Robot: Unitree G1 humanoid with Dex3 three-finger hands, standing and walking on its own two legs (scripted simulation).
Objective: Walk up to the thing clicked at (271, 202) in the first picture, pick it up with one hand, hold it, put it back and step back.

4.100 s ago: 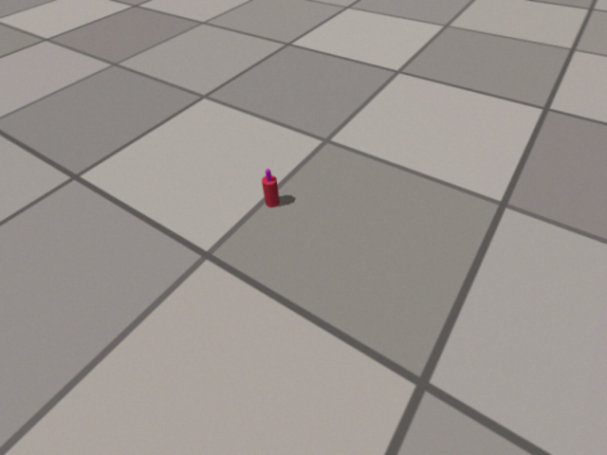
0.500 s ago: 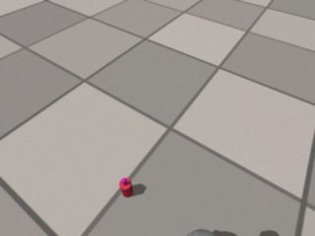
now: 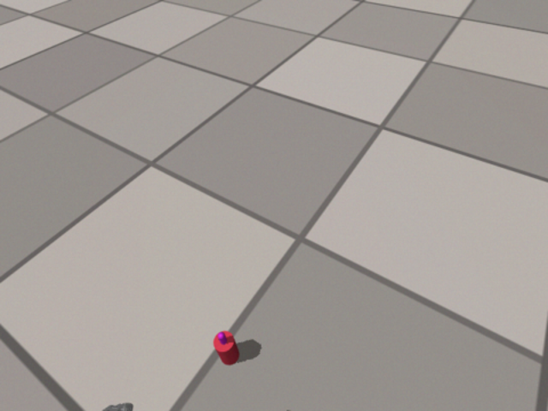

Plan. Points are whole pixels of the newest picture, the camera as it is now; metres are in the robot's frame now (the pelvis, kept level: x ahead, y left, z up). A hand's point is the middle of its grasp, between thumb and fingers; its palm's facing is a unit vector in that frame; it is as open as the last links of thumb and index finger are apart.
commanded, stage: walk up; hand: left
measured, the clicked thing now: (225, 345) +0.44 +0.22 -0.67
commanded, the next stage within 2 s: stand in 0.70 s
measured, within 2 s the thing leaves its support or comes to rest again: neither
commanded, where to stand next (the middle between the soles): +0.11 +0.01 m, yaw +1 degrees
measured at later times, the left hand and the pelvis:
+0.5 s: hand out of the picture +0.07 +0.25 -0.15, palm faces +0.00 -0.95 -0.33, open 7.4 cm; pelvis +0.01 +0.00 +0.01, yaw +0 degrees
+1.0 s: hand out of the picture +0.10 +0.26 -0.15, palm faces +0.00 -0.94 -0.34, open 7.4 cm; pelvis +0.02 +0.00 +0.01, yaw +1 degrees
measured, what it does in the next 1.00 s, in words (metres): stands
